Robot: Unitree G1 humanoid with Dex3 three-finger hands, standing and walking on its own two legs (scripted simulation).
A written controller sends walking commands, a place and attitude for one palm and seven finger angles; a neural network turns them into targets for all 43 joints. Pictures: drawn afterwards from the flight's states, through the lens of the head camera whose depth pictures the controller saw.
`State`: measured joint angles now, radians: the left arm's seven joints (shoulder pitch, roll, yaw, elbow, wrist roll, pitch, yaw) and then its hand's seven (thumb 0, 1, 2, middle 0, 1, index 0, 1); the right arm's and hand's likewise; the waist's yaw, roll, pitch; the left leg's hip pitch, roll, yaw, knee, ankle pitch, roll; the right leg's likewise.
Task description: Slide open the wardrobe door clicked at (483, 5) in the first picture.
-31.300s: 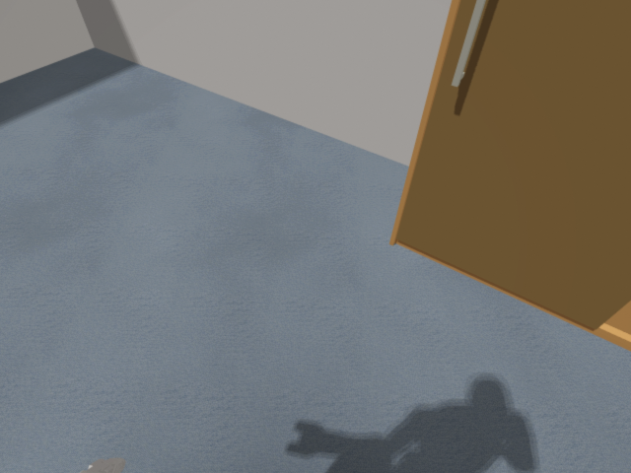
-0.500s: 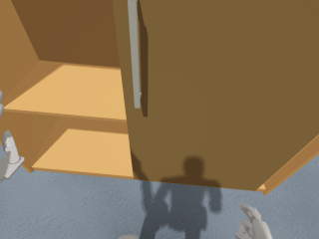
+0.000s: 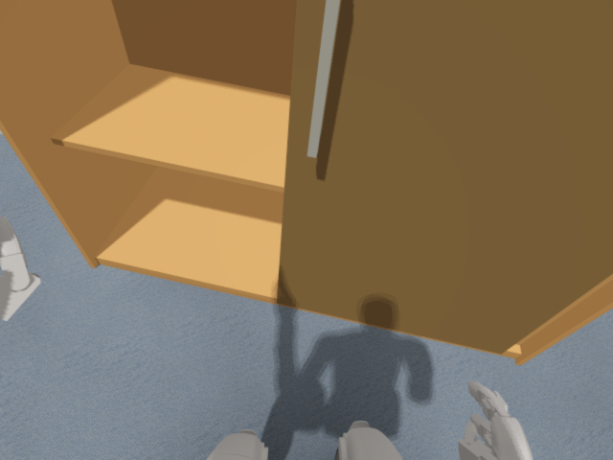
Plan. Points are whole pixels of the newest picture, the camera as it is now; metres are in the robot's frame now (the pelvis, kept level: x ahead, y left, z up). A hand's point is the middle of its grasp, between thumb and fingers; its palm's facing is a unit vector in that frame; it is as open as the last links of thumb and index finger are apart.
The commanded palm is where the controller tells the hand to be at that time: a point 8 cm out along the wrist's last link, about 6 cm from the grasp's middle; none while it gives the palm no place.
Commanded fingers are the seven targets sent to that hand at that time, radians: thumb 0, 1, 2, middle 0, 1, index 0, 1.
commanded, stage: stop stepping back and stand still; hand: left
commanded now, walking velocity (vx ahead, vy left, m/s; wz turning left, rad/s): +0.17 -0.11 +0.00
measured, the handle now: (326, 64) +0.63 +0.04 +0.19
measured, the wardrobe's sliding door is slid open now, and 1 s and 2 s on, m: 0.68 0.68 0.68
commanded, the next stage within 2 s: let the arm hang, fingers relaxed in 1.06 s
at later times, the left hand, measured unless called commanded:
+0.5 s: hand (32, 296) +0.20 +0.26 +0.19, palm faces +0.31 -0.87 -0.38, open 7.4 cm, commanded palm +0.13 +0.29 +0.21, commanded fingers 0.00 0.90 0.90 -0.20 -0.30 -0.20 -0.30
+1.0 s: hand (78, 256) +0.25 +0.24 +0.18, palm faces +0.21 -0.86 -0.46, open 7.4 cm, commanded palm +0.18 +0.29 +0.21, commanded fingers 0.00 0.90 0.90 -0.20 -0.30 -0.20 -0.30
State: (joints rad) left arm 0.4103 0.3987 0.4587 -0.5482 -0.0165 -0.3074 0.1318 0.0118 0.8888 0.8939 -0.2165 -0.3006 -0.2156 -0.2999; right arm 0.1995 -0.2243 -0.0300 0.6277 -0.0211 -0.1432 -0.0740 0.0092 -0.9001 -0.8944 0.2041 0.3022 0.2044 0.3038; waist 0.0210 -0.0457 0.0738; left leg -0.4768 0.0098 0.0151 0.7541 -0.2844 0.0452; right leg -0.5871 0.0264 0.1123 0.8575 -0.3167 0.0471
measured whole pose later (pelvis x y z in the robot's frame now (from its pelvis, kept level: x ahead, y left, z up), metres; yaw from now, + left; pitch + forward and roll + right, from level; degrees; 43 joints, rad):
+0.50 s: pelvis -0.05 +0.02 +0.03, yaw -9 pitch +0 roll -1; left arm 0.49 0.41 0.42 -0.42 -0.04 -0.18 0.14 0.01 0.89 0.89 -0.21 -0.30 -0.21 -0.30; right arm 0.27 -0.20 0.00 0.66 -0.02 -0.16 -0.09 0.01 -0.90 -0.89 0.20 0.30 0.20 0.30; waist -0.04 -0.05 -0.04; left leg -0.30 0.00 0.05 0.50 -0.20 0.04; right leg -0.27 0.03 0.01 0.70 -0.44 0.00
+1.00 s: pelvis -0.02 +0.03 +0.03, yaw -11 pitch +2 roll -1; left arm 0.52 0.43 0.42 -0.45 -0.04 -0.23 0.13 0.01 0.89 0.89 -0.21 -0.30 -0.21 -0.30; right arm 0.20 -0.19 0.03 0.61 -0.01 -0.16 -0.07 0.01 -0.90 -0.89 0.20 0.30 0.20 0.30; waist -0.01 -0.03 0.00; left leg -0.30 0.00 0.03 0.53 -0.28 0.03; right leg -0.20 0.03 -0.01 0.48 -0.32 -0.02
